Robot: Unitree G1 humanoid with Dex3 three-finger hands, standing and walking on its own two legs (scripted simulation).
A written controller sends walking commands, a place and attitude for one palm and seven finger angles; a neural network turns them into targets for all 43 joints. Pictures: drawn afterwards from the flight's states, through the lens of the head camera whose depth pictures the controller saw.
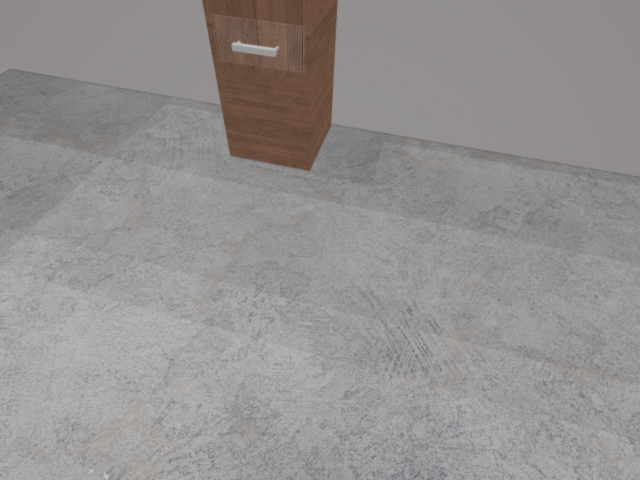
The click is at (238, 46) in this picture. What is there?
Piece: drawer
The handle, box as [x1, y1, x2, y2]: [231, 41, 278, 56]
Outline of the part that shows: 231,44 232,50 274,56 278,49 277,46 274,48 242,44 240,41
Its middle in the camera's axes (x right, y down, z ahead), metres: -0.26 -0.77 +1.55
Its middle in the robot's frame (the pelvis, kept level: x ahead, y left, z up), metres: +1.65 +0.33 -0.18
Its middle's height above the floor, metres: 0.59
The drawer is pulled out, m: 0.00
